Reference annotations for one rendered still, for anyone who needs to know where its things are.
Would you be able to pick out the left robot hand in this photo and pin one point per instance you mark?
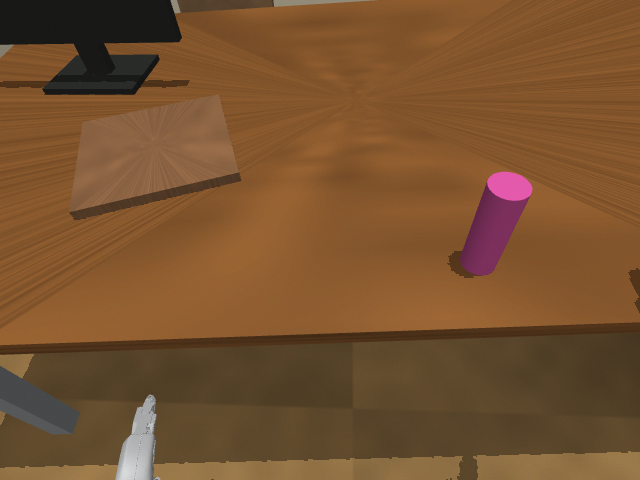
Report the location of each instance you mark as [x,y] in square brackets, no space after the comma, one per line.
[136,460]

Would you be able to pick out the table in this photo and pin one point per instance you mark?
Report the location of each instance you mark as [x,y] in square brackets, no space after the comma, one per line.
[364,134]

